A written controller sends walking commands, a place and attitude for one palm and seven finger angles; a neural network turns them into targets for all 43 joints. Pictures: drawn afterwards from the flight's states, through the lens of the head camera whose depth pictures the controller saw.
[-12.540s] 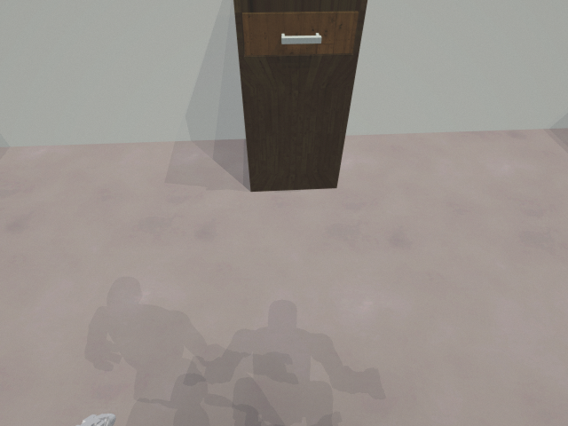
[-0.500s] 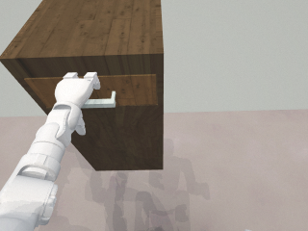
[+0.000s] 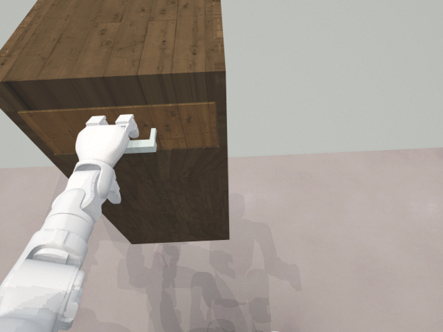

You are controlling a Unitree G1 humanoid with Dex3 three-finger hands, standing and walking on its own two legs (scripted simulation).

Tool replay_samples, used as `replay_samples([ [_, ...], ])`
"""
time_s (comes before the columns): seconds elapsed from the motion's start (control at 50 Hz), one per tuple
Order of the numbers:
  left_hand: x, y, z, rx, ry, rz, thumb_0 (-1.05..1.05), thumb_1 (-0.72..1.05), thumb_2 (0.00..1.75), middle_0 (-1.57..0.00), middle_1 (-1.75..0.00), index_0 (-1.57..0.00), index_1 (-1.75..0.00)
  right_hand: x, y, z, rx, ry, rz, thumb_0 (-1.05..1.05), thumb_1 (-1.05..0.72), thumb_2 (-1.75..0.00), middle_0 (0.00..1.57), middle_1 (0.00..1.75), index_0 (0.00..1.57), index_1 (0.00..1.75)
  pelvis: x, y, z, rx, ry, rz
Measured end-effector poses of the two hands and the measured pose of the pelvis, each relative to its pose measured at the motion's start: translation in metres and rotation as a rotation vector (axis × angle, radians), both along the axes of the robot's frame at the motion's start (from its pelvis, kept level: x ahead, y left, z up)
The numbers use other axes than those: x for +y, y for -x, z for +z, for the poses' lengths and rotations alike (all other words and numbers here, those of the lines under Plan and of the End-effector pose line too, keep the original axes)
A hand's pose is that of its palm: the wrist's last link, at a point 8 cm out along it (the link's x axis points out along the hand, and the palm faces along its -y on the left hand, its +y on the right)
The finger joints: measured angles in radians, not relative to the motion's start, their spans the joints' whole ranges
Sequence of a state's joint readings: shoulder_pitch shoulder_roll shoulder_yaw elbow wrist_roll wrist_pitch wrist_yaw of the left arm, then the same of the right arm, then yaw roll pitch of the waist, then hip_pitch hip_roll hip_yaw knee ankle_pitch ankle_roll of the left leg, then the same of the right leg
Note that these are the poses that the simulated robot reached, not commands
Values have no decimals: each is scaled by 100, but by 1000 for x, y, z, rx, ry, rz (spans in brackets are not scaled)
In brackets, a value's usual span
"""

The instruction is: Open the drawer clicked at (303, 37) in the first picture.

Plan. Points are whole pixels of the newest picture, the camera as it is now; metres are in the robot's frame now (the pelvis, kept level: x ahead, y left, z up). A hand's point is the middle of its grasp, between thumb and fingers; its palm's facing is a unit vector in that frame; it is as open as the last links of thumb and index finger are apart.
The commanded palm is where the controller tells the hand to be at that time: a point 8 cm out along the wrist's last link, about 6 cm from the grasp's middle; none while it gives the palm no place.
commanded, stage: lower the fingers behind the handle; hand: left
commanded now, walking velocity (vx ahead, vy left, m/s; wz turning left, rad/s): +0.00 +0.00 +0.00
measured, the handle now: (124, 140) +0.50 +0.22 +0.01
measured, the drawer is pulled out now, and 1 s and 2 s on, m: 0.00 0.00 0.00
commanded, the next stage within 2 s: close the thumb around the handle in 1.00 s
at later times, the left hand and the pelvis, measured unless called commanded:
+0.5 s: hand (121, 166) +0.44 +0.23 -0.01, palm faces -0.06 -0.01 -1.00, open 13.8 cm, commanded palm +0.42 +0.23 +0.05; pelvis +0.00 +0.00 -0.01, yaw +0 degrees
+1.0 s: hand (122, 167) +0.44 +0.23 -0.01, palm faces -0.04 -0.02 -1.00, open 13.8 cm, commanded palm +0.41 +0.23 +0.05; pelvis +0.00 +0.01 -0.02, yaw +0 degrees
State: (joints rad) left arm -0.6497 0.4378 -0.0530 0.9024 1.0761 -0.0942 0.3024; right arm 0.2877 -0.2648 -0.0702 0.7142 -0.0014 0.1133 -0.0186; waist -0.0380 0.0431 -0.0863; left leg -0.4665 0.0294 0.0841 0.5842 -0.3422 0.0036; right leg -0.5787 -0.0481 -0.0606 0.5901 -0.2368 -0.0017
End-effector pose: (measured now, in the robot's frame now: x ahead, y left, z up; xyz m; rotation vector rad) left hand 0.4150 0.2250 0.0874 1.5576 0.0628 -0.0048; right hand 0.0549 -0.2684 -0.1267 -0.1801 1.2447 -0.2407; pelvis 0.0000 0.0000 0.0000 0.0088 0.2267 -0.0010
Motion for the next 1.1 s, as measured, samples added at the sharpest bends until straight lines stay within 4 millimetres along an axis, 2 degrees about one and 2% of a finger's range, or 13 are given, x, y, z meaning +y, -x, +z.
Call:
replay_samples([
  [0.2, -5, -6, -13, 0, -4, -8, 0, -49, 30, -32, -120, -32, -120, -1, 4, -3, 8, 11, 4, 0, -91, -89, 20, 30, 20, 30, 0, 3, -5, 27, 0, 3],
  [0.5, 1, -10, -39, 21, -3, 10, 0, -49, 30, -32, -120, -32, -120, -1, 28, -10, 80, 18, -20, 0, -91, -89, 20, 30, 20, 30, 2, 4, -12, 71, 3, -2],
  [0.64, 2, -12, -42, 2, -2, 11, 0, -49, 30, -31, -120, -32, -120, 0, 34, -13, 106, 19, -21, 0, -91, -89, 20, 30, 20, 30, 4, 4, -16, 88, 7, 2],
  [1.1, 1, -6, -40, -4, 6, 10, 0, -49, 30, -30, -120, -32, -120, 7, 14, -14, 55, 2, -5, 0, -91, -89, 20, 30, 20, 30, 7, 3, -15, 74, 9, -1],
])
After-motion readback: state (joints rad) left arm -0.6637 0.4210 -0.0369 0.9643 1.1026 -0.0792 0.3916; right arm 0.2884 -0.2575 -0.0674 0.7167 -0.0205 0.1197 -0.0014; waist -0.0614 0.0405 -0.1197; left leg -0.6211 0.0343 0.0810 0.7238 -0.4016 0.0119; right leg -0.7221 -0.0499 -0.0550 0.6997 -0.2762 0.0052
